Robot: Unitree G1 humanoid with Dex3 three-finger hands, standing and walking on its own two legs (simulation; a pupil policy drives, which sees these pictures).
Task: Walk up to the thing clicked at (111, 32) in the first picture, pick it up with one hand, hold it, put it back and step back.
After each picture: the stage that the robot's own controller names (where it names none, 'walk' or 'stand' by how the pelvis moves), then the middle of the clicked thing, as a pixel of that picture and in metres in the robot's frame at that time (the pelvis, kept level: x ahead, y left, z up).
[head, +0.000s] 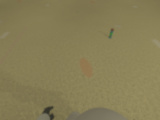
stand; (111, 33) +1.95 -0.43 -0.66
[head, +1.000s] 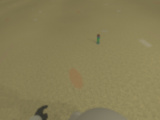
walk; (98, 39) +1.85 +0.01 -0.62
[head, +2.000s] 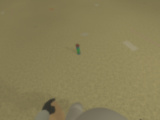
walk; (78, 49) +1.22 +0.36 -0.65
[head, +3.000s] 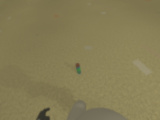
walk; (78, 68) +0.81 +0.31 -0.65
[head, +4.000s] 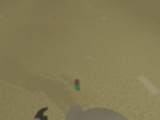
walk; (77, 85) +0.53 +0.23 -0.64
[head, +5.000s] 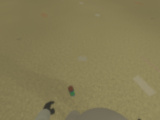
stand; (71, 91) +0.40 +0.25 -0.65
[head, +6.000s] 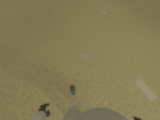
stand; (72, 90) +0.39 +0.20 -0.64
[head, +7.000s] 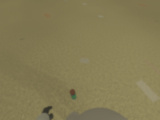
stand; (73, 94) +0.37 +0.22 -0.66
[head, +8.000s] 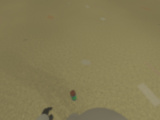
stand; (73, 95) +0.37 +0.22 -0.66
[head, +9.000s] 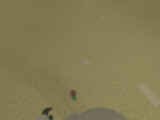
stand; (73, 95) +0.36 +0.21 -0.66
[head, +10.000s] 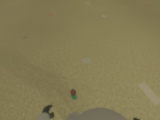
go down; (73, 94) +0.36 +0.21 -0.66
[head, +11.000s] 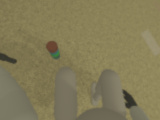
go down; (54, 51) +0.44 +0.27 -0.23
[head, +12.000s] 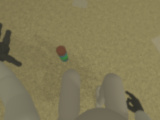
approach; (63, 55) +0.44 +0.25 -0.26
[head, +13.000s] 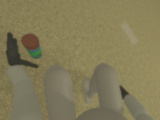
close in; (34, 49) +0.43 +0.30 -0.16
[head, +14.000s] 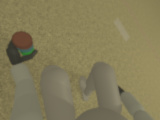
close; (26, 48) +0.42 +0.31 -0.16
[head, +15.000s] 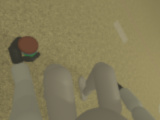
lift; (29, 49) +0.39 +0.30 -0.16
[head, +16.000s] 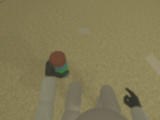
lift; (61, 67) +0.33 +0.20 +0.02
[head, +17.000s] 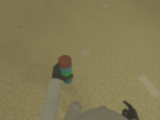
hold; (66, 71) +0.32 +0.18 +0.02
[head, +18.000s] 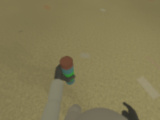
hold; (68, 72) +0.32 +0.17 +0.02
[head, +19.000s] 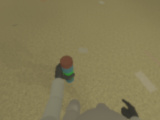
crouch; (68, 71) +0.34 +0.17 -0.01
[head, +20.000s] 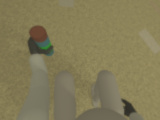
lower; (44, 44) +0.47 +0.27 -0.05
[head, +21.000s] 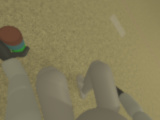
lower; (17, 45) +0.44 +0.32 -0.16
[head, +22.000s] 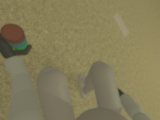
lower; (19, 43) +0.44 +0.32 -0.16
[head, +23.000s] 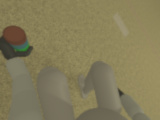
lower; (21, 44) +0.43 +0.31 -0.16
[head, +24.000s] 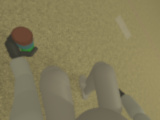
lower; (26, 45) +0.43 +0.30 -0.16
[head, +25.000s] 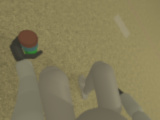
open; (30, 47) +0.43 +0.28 -0.16
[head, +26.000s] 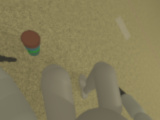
stand; (32, 46) +0.42 +0.28 -0.17
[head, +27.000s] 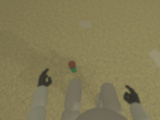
walk; (72, 67) +0.43 +0.20 -0.41
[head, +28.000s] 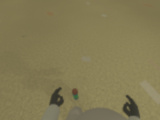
stand; (75, 94) +0.37 +0.18 -0.60
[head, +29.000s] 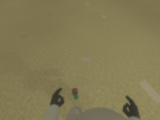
stand; (75, 94) +0.38 +0.18 -0.60
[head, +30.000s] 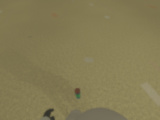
stand; (77, 93) +0.39 +0.17 -0.65
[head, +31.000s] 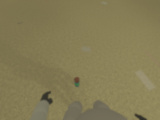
walk; (77, 82) +0.44 +0.13 -0.64
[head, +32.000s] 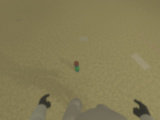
walk; (76, 67) +0.64 +0.22 -0.62
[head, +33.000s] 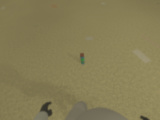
walk; (82, 59) +0.92 +0.23 -0.63
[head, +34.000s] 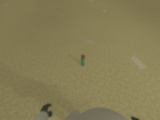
stand; (82, 60) +0.97 +0.17 -0.65
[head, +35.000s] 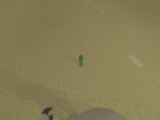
stand; (81, 61) +0.98 +0.20 -0.66
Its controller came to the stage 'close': yes
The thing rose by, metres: 0.68
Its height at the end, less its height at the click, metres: +0.00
